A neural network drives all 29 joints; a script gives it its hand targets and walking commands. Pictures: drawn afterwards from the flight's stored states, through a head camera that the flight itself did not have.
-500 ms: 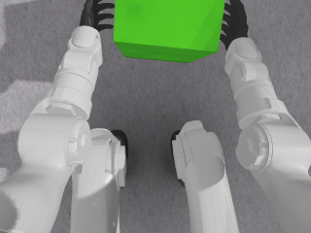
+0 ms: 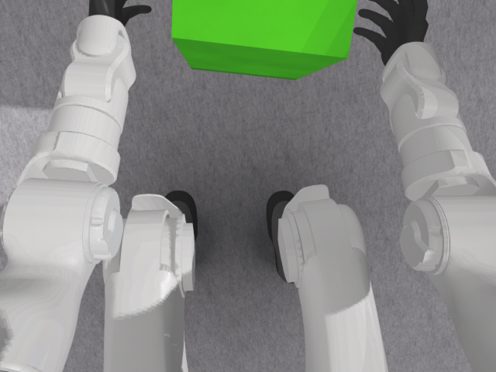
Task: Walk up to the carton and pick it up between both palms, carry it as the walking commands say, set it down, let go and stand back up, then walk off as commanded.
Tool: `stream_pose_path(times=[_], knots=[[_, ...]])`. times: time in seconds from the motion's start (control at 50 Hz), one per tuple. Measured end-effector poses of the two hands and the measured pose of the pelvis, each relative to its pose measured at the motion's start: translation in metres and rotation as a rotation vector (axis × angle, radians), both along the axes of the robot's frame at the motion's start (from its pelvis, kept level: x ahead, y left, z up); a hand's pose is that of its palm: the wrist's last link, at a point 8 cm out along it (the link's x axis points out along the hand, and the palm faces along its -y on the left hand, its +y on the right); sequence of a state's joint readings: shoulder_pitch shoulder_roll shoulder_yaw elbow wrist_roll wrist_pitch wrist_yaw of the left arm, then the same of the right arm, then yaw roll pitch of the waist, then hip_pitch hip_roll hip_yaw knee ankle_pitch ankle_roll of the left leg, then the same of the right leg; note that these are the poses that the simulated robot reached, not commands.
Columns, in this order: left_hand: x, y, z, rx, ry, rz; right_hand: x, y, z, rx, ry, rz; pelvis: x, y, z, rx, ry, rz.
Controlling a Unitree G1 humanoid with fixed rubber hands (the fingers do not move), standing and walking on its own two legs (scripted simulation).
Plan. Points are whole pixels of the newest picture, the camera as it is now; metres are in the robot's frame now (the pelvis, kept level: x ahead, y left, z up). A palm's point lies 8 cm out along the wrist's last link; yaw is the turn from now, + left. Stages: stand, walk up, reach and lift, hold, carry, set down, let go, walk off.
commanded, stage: set down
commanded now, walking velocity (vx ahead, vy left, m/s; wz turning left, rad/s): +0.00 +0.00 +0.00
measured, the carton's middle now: out of the picture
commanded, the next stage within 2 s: let go in 1.18 s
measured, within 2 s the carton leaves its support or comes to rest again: neither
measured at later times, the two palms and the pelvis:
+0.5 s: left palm out of the picture +0.54 +0.18 +0.02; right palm out of the picture +0.52 -0.21 +0.02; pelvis +0.01 +0.00 +0.10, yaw +1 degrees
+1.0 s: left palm out of the picture +0.53 +0.23 +0.17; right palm out of the picture +0.53 -0.17 +0.15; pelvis +0.06 +0.01 +0.25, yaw +2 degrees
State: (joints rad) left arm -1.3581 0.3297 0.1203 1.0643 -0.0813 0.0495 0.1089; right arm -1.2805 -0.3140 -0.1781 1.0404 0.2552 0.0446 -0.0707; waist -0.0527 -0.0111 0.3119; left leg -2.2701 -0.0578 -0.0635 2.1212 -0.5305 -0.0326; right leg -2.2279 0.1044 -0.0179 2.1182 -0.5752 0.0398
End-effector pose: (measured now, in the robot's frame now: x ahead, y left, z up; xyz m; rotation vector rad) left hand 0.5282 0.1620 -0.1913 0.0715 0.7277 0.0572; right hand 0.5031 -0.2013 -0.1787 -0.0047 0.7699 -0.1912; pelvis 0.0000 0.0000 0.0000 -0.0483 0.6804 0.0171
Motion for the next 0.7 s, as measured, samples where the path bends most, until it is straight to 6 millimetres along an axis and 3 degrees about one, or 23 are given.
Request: stream_pose_path(times=[0.08, 0.16, 0.26, 0.34, 0.38, 0.42, 0.48, 0.58, 0.64, 0.7], knots=[[0.017, 0.029, 0.037, 0.071, -0.180, 0.018, 0.023, 0.033, 0.009, 0.076, -0.173, 0.024, -0.009, 0.001, 0.013, 0.008, -0.122, 0.020], [0.023, 0.037, 0.068, 0.074, -0.141, 0.013, 0.025, 0.030, 0.026, 0.038, -0.159, -0.002, -0.008, 0.005, 0.021, 0.016, -0.130, 0.053], [0.024, -0.003, 0.106, -0.020, -0.079, -0.048, 0.010, -0.007, 0.092, -0.049, -0.149, -0.039, -0.003, 0.011, 0.049, 0.019, -0.175, 0.055], [0.023, -0.038, 0.133, -0.052, -0.034, -0.074, -0.002, -0.038, 0.148, -0.069, -0.117, -0.068, 0.009, 0.011, 0.067, 0.011, -0.049, 0.022], [0.024, -0.042, 0.155, -0.028, -0.045, -0.075, -0.003, -0.046, 0.172, -0.054, -0.119, -0.078, 0.014, 0.009, 0.076, 0.010, 0.002, 0.004], [0.025, -0.033, 0.179, -0.001, -0.084, -0.051, 0.002, -0.044, 0.189, -0.025, -0.146, -0.064, 0.016, 0.006, 0.086, 0.012, 0.036, -0.008], [0.020, 0.004, 0.207, 0.074, -0.108, 0.010, 0.016, -0.021, 0.200, 0.023, -0.173, 0.000, 0.013, 0.001, 0.100, 0.024, 0.067, -0.012], [-0.005, 0.065, 0.227, 0.130, -0.059, 0.086, 0.022, 0.037, 0.189, 0.110, -0.122, 0.076, 0.008, -0.004, 0.120, 0.048, 0.096, 0.024], [-0.004, 0.064, 0.229, 0.081, -0.054, 0.044, 0.015, 0.046, 0.193, 0.071, -0.097, 0.067, 0.009, -0.007, 0.132, 0.047, 0.106, 0.048], [0.012, 0.030, 0.233, -0.038, -0.098, -0.028, 0.007, 0.017, 0.216, -0.055, -0.095, 0.006, 0.014, -0.008, 0.143, 0.025, 0.121, 0.060]])
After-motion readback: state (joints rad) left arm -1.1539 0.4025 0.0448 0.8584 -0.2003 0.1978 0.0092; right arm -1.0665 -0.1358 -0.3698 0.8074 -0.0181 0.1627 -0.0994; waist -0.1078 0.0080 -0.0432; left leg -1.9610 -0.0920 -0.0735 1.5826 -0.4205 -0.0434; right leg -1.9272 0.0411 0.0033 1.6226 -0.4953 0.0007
